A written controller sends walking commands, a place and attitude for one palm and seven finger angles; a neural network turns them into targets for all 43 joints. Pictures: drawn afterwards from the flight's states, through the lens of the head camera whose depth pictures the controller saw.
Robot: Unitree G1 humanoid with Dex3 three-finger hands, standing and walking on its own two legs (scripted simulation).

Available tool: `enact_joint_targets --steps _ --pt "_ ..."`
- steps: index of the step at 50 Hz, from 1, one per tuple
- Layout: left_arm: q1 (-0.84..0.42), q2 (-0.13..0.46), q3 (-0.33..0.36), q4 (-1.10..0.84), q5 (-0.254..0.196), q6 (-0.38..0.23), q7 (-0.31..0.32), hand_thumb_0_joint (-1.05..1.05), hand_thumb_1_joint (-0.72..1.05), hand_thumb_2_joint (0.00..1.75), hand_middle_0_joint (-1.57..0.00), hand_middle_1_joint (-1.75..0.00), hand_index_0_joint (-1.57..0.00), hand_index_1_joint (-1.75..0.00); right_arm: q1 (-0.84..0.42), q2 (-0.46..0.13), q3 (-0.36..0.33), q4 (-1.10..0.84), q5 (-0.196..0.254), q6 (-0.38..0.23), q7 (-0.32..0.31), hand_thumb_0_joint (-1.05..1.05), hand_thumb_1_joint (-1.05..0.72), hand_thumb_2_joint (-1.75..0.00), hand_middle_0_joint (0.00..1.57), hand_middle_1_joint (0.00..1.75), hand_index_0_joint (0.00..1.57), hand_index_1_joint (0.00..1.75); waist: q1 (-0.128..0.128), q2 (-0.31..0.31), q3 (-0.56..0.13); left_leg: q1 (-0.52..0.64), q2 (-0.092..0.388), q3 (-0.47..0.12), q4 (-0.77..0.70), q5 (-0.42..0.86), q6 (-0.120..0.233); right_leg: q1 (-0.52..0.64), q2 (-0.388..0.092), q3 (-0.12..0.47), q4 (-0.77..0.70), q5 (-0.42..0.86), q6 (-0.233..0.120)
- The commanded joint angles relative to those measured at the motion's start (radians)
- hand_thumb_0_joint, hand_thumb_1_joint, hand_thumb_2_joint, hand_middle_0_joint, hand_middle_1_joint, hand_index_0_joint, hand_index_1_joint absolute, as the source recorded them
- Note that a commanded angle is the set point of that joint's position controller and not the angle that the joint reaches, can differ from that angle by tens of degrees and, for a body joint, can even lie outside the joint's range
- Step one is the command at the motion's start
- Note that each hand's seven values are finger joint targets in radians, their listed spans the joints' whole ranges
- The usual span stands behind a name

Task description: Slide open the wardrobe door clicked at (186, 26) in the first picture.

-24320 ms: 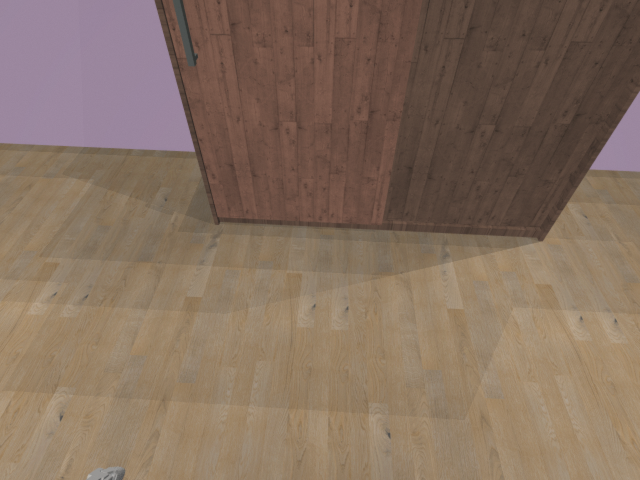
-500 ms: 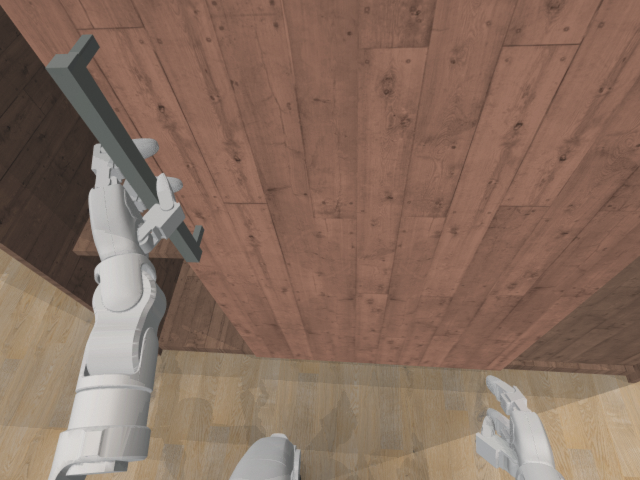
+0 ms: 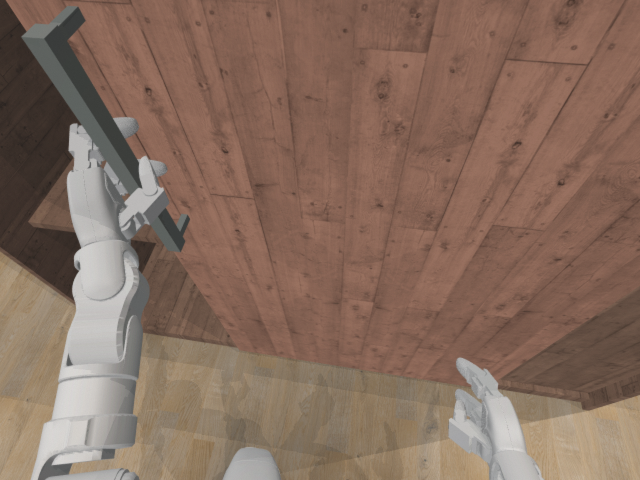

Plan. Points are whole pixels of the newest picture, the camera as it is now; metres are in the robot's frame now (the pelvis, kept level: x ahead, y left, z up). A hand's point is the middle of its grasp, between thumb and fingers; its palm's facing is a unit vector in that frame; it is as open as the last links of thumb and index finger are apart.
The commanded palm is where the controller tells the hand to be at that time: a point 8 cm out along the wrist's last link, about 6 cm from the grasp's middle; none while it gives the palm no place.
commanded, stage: step sideways, sliding the door along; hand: left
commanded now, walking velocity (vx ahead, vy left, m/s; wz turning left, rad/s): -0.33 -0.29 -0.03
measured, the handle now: (136, 159) +0.40 +0.29 +0.14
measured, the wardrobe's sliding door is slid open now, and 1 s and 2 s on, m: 0.41 0.62 0.63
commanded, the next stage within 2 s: stop walking and hold the door there in 1.28 s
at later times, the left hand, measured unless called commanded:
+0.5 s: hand (245, 200) +0.36 +0.15 +0.14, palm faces +0.53 -0.84 -0.11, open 6.8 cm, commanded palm +0.32 +0.12 +0.14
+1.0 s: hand (354, 215) +0.36 +0.03 +0.14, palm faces +0.47 -0.88 -0.09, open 6.6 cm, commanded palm +0.32 +0.00 +0.13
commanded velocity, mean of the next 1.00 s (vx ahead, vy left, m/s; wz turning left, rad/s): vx -0.31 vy -0.29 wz -0.05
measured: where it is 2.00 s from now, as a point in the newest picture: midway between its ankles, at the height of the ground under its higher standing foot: outside the picture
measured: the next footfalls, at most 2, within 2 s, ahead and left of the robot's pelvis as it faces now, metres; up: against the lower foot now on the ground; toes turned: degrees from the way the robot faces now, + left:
left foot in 0.12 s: +0.04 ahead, +0.13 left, +0.00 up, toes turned +8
right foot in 0.48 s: +0.11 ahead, -0.25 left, +0.00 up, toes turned -4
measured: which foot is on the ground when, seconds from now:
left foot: up 0.00-0.10, down 0.12-0.50, up 0.52-0.66, down 0.68-1.00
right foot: down 0.00-0.12, up 0.14-0.46, down 0.48-0.66, up 0.68-1.00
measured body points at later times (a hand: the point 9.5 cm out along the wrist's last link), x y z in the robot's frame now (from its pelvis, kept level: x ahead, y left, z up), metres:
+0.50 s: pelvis +0.03 -0.12 +0.00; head +0.10 -0.12 +0.44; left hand +0.33 +0.19 +0.15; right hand +0.25 -0.28 -0.09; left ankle +0.00 +0.12 -0.72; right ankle +0.07 -0.24 -0.73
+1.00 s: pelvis +0.03 -0.22 +0.02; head +0.11 -0.20 +0.46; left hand +0.33 +0.08 +0.15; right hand +0.23 -0.39 -0.07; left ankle +0.02 -0.01 -0.72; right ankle +0.05 -0.36 -0.68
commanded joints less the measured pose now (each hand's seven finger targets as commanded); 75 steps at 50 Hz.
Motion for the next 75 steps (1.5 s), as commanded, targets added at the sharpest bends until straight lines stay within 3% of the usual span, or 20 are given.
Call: enact_joint_targets --steps 1,4,6,7,9,21,27,31,33,34,50,53,56,60,62,63,69,70,72,75 --pt "-0.221 0.093 -0.187 -0.452 0.063 -0.196 -0.087 0.0 0.9 0.9 -0.45 -1.4 -0.45 -1.4 -0.037 -0.103 -0.066 -0.104 -0.004 -0.047 -0.053 0.0 -0.9 -0.9 0.2 0.3 0.2 0.3 -0.094 -0.41 -0.544 -0.165 -0.237 0.05 0.344 -0.343 0.048 0.408 -0.301 0.29 -0.004 1.411 -0.195" --pt "-0.275 0.025 -0.226 -0.506 0.061 -0.228 -0.078 0.0 0.9 0.9 -0.45 -1.4 -0.45 -1.4 -0.053 -0.092 -0.041 -0.066 -0.011 -0.035 -0.07 0.0 -0.9 -0.9 0.2 0.3 0.2 0.3 -0.147 -0.265 -0.532 -0.011 -0.166 0.08 -0.116 0.016 0.051 0.37 -0.221 0.133 0.155 1.241 -0.145" --pt "-0.267 -0.038 -0.287 -0.584 0.044 -0.231 -0.119 0.0 0.9 0.9 -0.45 -1.4 -0.45 -1.4 -0.048 -0.178 -0.106 -0.109 -0.031 -0.016 -0.056 0.0 -0.9 -0.9 0.2 0.3 0.2 0.3 -0.148 0.064 -0.62 0.619 0.198 -0.237 -0.168 1.387 0.226 -0.24 0.004 0.043 0.429 0.1 0.015" --pt "-0.319 -0.07 -0.298 -0.574 0.07 -0.222 -0.132 0.0 0.9 0.9 -0.45 -1.4 -0.45 -1.4 -0.046 -0.189 -0.11 -0.123 -0.025 -0.01 -0.008 0.0 -0.9 -0.9 0.2 0.3 0.2 0.3 -0.136 0.078 -0.589 0.659 0.26 -0.18 -0.17 1.514 0.271 -0.33 0.026 0.124 0.532 -0.383 -0.007" --pt "-0.37 -0.096 -0.31 -0.616 0.08 -0.225 -0.127 0.0 0.9 0.9 -0.45 -1.4 -0.45 -1.4 -0.05 -0.154 -0.101 -0.127 -0.031 -0.027 0.013 0.0 -0.9 -0.9 0.2 0.3 0.2 0.3 -0.141 0.272 -0.527 0.64 0.212 -0.116 -0.127 1.36 0.27 -0.385 -0.002 0.141 0.529 -0.362 -0.012" --pt "-0.215 -0.026 -0.263 -0.492 0.069 -0.186 -0.123 0.0 0.9 0.9 -0.45 -1.4 -0.45 -1.4 -0.064 -0.134 -0.074 -0.158 -0.025 -0.061 0.01 0.0 -0.9 -0.9 0.2 0.3 0.2 0.3 -0.129 0.296 -0.399 0.373 0.102 0.119 -0.125 0.853 0.197 -0.01 0.045 0.0 0.025 0.05 0.0" --pt "-0.064 0.128 -0.124 -0.51 0.071 -0.217 -0.097 0.0 0.9 0.9 -0.45 -1.4 -0.45 -1.4 -0.067 -0.096 -0.069 -0.109 -0.011 -0.046 -0.028 0.0 -0.9 -0.9 0.2 0.3 0.2 0.3 -0.076 -0.4 -0.529 -0.148 -0.25 -0.011 0.49 -0.426 0.053 0.352 -0.335 0.364 -0.048 1.359 -0.214" --pt "-0.128 0.035 -0.186 -0.575 0.075 -0.265 -0.082 0.0 0.9 0.9 -0.45 -1.4 -0.45 -1.4 -0.057 -0.082 -0.044 -0.068 -0.021 -0.01 -0.046 0.0 -0.9 -0.9 0.2 0.3 0.2 0.3 -0.15 -0.216 -0.544 0.086 -0.18 0.075 -0.152 0.097 0.034 0.282 -0.19 0.151 0.108 1.092 -0.144" --pt "-0.156 -0.005 -0.249 -0.661 0.06 -0.264 -0.119 0.0 0.9 0.9 -0.45 -1.4 -0.45 -1.4 -0.071 -0.17 -0.102 -0.125 -0.034 -0.006 -0.033 0.0 -0.9 -0.9 0.2 0.3 0.2 0.3 -0.13 0.088 -0.61 0.568 0.238 -0.28 -0.21 1.256 0.231 -0.25 -0.001 0.068 0.384 -0.018 0.005" --pt "-0.169 -0.03 -0.28 -0.613 0.089 -0.25 -0.12 0.0 0.9 0.9 -0.45 -1.4 -0.45 -1.4 -0.06 -0.186 -0.095 -0.149 -0.022 0.007 0.003 0.0 -0.9 -0.9 0.2 0.3 0.2 0.3 -0.124 0.131 -0.551 0.601 0.268 -0.217 -0.188 1.377 0.271 -0.326 0.005 0.144 0.542 -0.379 -0.015" --pt "-0.161 -0.026 -0.256 -0.537 0.08 -0.196 -0.121 0.0 0.9 0.9 -0.45 -1.4 -0.45 -1.4 -0.046 -0.136 -0.072 -0.163 -0.037 -0.063 0.021 0.0 -0.9 -0.9 0.2 0.3 0.2 0.3 -0.138 0.311 -0.411 0.435 0.095 0.106 -0.151 0.917 0.17 -0.042 0.054 0.003 -0.004 0.017 0.005" --pt "-0.182 0.089 -0.177 -0.54 0.084 -0.208 -0.112 0.0 0.9 0.9 -0.45 -1.4 -0.45 -1.4 -0.066 -0.092 -0.049 -0.17 -0.007 -0.05 0.012 0.0 -0.9 -0.9 0.2 0.3 0.2 0.3 -0.122 -0.006 -0.452 0.246 -0.084 0.166 0.109 0.369 0.162 0.201 -0.062 0.071 -0.239 0.758 -0.015" --pt "-0.064 0.177 -0.054 -0.471 0.066 -0.219 -0.083 0.0 0.9 0.9 -0.45 -1.4 -0.45 -1.4 -0.051 -0.113 -0.075 -0.122 -0.005 -0.048 -0.023 0.0 -0.9 -0.9 0.2 0.3 0.2 0.3 -0.081 -0.368 -0.556 -0.133 -0.248 0.009 0.428 -0.398 0.056 0.402 -0.318 0.328 -0.042 1.404 -0.2" --pt "-0.148 0.123 -0.069 -0.497 0.063 -0.256 -0.057 0.0 0.9 0.9 -0.45 -1.4 -0.45 -1.4 -0.044 -0.092 -0.04 -0.068 -0.011 -0.011 -0.044 0.0 -0.9 -0.9 0.2 0.3 0.2 0.3 -0.14 -0.13 -0.549 0.031 -0.183 0.065 -0.149 0.06 0.04 0.357 -0.204 0.144 0.098 1.116 -0.149" --pt "-0.183 0.108 -0.101 -0.573 0.043 -0.249 -0.087 0.0 0.9 0.9 -0.45 -1.4 -0.45 -1.4 -0.052 -0.176 -0.104 -0.111 -0.022 -0.004 -0.043 0.0 -0.9 -0.9 0.2 0.3 0.2 0.3 -0.127 0.104 -0.597 0.538 0.198 -0.269 -0.206 1.186 0.226 -0.192 -0.005 0.066 0.322 0.096 0.009" --pt "-0.203 0.07 -0.12 -0.563 0.066 -0.24 -0.102 0.0 0.9 0.9 -0.45 -1.4 -0.45 -1.4 -0.029 -0.18 -0.104 -0.12 -0.026 -0.011 -0.004 0.0 -0.9 -0.9 0.2 0.3 0.2 0.3 -0.12 0.131 -0.597 0.593 0.264 -0.215 -0.205 1.336 0.278 -0.272 0.022 0.153 0.486 -0.337 -0.004" --pt "-0.202 0.052 -0.173 -0.571 0.07 -0.168 -0.088 0.0 0.9 0.9 -0.45 -1.4 -0.45 -1.4 -0.026 -0.17 -0.102 -0.135 -0.014 -0.075 0.01 0.0 -0.9 -0.9 0.2 0.3 0.2 0.3 -0.112 0.3 -0.465 0.535 0.063 0.067 -0.163 1.082 0.199 -0.229 0.031 0.021 0.401 -0.098 -0.013" --pt "0.031 0.677 0.447 -0.13 0.085 -0.164 -0.054 0.0 0.9 0.9 -0.45 -1.4 -0.45 -1.4 0.048 -0.274 -0.129 -0.039 -0.029 -0.033 -0.013 0.0 -0.9 -0.9 0.2 0.3 0.2 0.3 -0.087 0.284 -0.477 0.512 0.082 0.092 -0.182 1.069 0.206 -0.256 0.041 0.006 0.436 -0.1 0.009" --pt "-0.022 0.436 0.237 -0.186 0.083 -0.163 -0.07 0.0 0.9 0.9 -0.45 -1.4 -0.45 -1.4 0.033 -0.202 -0.1 -0.105 -0.023 -0.032 -0.016 0.0 -0.9 -0.9 0.2 0.3 0.2 0.3 -0.111 0.351 -0.431 0.438 0.063 0.09 -0.169 1.002 0.191 -0.209 0.05 -0.019 0.279 -0.107 0.0" --pt "0.055 0.475 0.267 -0.067 0.088 -0.168 -0.065 0.0 0.9 0.9 -0.45 -1.4 -0.45 -1.4 0.048 -0.213 -0.084 -0.092 -0.016 -0.049 -0.025 0.0 -0.9 -0.9 0.2 0.3 0.2 0.3 -0.122 0.357 -0.396 0.38 0.012 0.153 -0.11 0.899 0.143 -0.11 0.052 -0.056 0.044 0.011 -0.005"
